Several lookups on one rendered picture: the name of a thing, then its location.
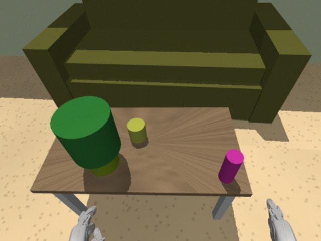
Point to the left robot hand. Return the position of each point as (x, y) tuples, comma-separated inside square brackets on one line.
[(82, 231)]

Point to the potted plant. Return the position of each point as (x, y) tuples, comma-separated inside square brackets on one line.
[(85, 127)]

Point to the right robot hand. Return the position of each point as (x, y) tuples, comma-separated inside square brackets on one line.
[(280, 229)]

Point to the sofa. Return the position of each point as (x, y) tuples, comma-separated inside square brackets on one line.
[(239, 54)]

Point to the coffee table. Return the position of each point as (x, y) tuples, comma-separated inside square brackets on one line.
[(181, 156)]

